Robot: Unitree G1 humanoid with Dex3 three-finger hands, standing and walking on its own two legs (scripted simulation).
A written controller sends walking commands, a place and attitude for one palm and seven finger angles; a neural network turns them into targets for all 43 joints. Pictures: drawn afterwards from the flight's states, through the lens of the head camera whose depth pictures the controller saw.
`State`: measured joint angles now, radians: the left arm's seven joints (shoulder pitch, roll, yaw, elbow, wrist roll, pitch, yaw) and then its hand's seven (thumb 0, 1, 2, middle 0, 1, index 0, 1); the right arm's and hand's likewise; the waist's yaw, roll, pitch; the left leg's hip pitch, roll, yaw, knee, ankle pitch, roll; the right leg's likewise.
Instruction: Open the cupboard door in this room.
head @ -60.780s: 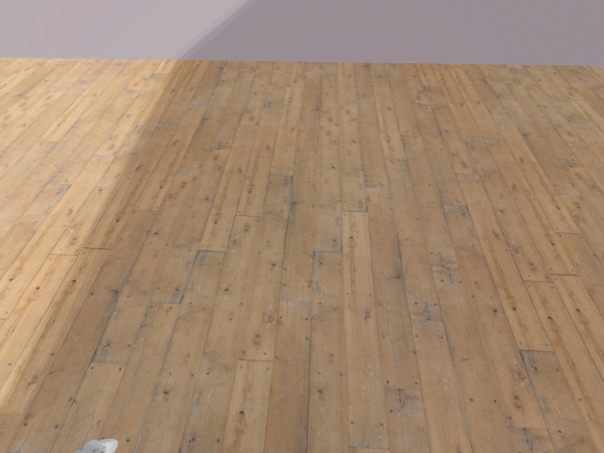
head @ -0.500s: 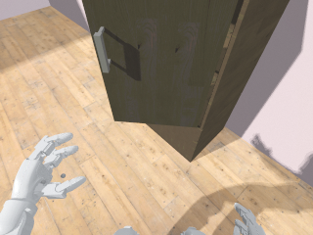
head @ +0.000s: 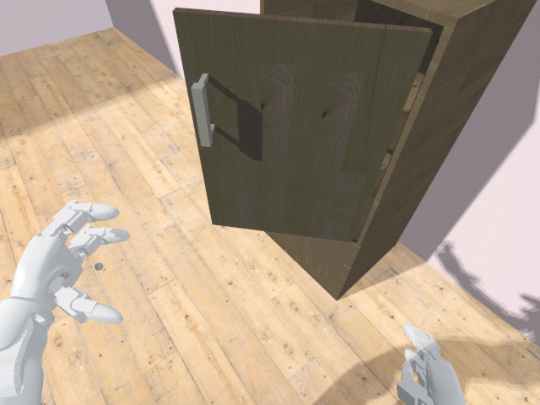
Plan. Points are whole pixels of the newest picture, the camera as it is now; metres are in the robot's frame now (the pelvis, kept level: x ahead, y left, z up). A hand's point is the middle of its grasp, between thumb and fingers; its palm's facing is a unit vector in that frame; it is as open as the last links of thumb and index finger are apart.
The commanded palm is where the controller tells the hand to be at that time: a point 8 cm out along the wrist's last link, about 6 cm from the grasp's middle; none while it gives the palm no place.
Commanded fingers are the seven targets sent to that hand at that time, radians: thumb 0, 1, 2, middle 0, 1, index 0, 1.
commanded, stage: raise the hand with hooked fingers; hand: left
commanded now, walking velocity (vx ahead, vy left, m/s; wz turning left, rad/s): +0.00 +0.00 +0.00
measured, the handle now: (205, 111) +0.61 +0.18 +0.10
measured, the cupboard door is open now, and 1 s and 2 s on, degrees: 41 41 41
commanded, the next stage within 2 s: move the hooked fingers beside the handle in 0.76 s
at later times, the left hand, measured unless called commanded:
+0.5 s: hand (103, 232) +0.30 +0.25 +0.12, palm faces -0.03 -1.00 -0.03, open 14.0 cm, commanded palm +0.27 +0.30 +0.12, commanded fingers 0.00 -0.50 0.30 -0.30 -1.20 -0.30 -1.20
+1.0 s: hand (107, 231) +0.30 +0.25 +0.12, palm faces -0.02 -1.00 -0.01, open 14.0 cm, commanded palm +0.29 +0.29 +0.12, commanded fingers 0.00 -0.50 0.30 -0.30 -1.20 -0.30 -1.20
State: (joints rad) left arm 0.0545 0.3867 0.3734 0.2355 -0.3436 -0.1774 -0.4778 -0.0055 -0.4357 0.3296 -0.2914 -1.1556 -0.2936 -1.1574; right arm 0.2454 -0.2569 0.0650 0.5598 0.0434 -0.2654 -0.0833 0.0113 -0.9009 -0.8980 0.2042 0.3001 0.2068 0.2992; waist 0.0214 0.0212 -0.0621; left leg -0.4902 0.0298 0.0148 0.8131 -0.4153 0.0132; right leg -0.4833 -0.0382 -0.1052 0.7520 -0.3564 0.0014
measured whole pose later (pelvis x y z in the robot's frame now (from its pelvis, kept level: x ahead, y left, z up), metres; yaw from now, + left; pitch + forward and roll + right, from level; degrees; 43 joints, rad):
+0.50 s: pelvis +0.00 -0.01 +0.01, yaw -1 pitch +4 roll -1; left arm -0.10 0.44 0.45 0.40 -0.36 -0.13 -0.55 -0.01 -0.50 0.30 -0.30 -1.20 -0.30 -1.20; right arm 0.30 -0.30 0.05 0.58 0.05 -0.22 -0.09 0.01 -0.90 -0.90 0.20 0.30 0.21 0.30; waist 0.00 0.03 -0.05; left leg -0.41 0.04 0.03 0.70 -0.37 0.00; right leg -0.43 -0.02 -0.09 0.68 -0.32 -0.02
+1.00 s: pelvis +0.00 -0.02 +0.01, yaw +0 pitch +4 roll -1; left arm -0.17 0.43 0.42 0.47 -0.34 -0.15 -0.54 -0.01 -0.50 0.30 -0.30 -1.20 -0.30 -1.20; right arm 0.27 -0.28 0.06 0.59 0.06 -0.22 -0.11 0.01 -0.90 -0.90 0.20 0.30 0.21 0.30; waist 0.02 0.03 -0.04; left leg -0.42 0.04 0.02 0.71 -0.36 -0.01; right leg -0.43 -0.02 -0.10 0.68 -0.32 -0.02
